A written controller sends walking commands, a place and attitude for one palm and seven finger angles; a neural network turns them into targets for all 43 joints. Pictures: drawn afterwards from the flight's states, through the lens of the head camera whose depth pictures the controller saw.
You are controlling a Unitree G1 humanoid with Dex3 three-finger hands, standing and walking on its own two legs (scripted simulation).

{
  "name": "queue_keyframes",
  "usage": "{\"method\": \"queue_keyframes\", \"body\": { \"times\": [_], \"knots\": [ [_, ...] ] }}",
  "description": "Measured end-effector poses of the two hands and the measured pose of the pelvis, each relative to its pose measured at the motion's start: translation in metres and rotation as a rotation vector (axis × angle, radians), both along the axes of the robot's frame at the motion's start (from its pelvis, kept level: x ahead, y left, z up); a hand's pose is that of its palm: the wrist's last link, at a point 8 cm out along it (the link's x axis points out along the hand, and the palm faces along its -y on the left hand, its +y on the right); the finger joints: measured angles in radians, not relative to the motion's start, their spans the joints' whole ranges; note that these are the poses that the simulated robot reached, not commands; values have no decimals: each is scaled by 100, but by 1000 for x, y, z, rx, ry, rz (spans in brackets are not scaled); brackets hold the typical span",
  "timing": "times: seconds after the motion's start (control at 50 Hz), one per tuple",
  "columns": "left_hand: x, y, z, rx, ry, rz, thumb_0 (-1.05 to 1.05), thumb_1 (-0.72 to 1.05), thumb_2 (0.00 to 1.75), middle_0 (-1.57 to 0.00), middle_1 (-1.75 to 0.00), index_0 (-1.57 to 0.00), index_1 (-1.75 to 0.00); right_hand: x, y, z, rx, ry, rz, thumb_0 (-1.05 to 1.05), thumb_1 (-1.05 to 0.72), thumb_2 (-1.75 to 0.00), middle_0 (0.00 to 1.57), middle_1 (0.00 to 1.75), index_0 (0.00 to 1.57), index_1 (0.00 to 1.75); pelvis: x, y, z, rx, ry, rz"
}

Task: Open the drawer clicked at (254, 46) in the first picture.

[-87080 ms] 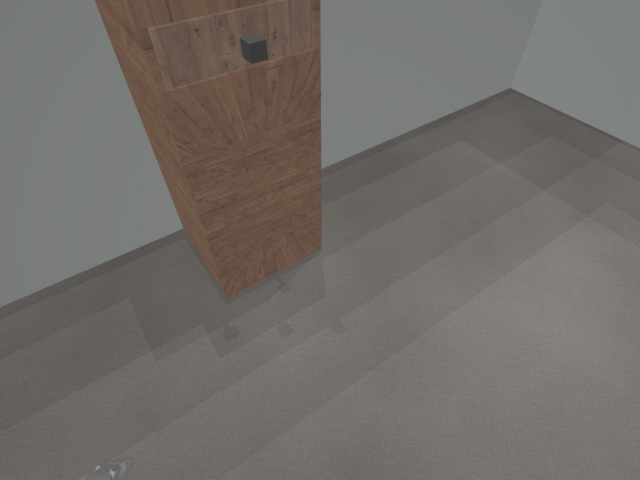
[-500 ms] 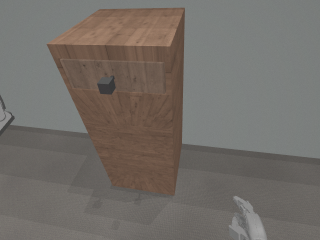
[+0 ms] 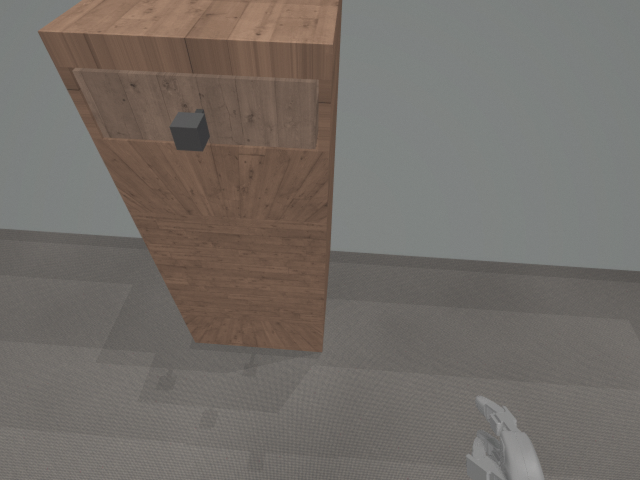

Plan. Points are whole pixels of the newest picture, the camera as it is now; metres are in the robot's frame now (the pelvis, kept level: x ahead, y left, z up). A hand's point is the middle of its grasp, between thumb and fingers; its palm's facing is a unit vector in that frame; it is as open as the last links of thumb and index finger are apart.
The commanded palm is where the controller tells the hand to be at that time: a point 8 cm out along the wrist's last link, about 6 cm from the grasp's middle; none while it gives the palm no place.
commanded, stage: step back with the hand held close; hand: left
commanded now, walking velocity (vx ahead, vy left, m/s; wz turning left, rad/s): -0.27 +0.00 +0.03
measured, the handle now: (194, 124) +0.61 +0.24 +0.12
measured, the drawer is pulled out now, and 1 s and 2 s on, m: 0.00 0.00 0.00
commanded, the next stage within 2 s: stop stepping back and stand still in 0.74 s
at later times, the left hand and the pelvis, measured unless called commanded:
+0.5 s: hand out of the picture +0.11 +0.25 +0.33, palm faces +0.65 -0.70 -0.31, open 7.4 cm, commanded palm +0.04 +0.29 +0.31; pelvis -0.08 +0.00 +0.00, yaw +2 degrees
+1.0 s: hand out of the picture -0.02 +0.24 +0.32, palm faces +0.57 -0.67 -0.47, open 7.4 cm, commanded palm -0.07 +0.29 +0.31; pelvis -0.20 +0.01 +0.01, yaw +1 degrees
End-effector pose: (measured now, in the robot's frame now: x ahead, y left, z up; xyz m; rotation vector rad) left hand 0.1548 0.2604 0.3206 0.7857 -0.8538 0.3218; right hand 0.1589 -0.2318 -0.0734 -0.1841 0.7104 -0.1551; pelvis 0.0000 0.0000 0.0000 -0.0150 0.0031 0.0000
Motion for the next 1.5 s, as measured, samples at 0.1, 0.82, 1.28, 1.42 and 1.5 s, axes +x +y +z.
{"method": "queue_keyframes", "body": {
  "times": [0.1, 0.82, 1.28, 1.42, 1.5],
  "knots": [
    [-18, 10, -9, -63, -9, 31, 0, 88, 90, -21, -30, -21, -30, -16, 7, -2, 11, -20, 19, 1, -91, -89, 20, 30, 20, 30, -18, 0, -4, -7, 1, 5],
    [-148, 14, -2, 38, -53, -79, 0, 87, 90, -22, -31, -22, -30, -134, 14, 13, -98, 29, 56, 1, -91, -89, 20, 30, 20, 30, -153, 17, 7, -47, 19, 26],
    [-291, 41, -2, -188, -180, 48, 0, 88, 90, -21, -30, -21, -30, -282, -10, 1, -139, 44, 1, 1, -91, -89, 20, 30, 20, 30, -254, 14, -4, -21, 4, 65],
    [-283, 38, -9, -208, -66, 57, 1, 88, 90, -20, -30, -21, -30, -302, 11, 9, -48, 11, 1, 1, -91, -90, 20, 30, 20, 30, -273, 13, 6, -14, -9, 57],
    [-292, 10, -8, -94, -25, 16, 1, 88, 90, -20, -30, -21, -30, -299, 20, 2, -1, 4, 25, 1, -91, -90, 20, 30, 20, 30, -271, 6, 1, -2, 0, 36]
  ]
}}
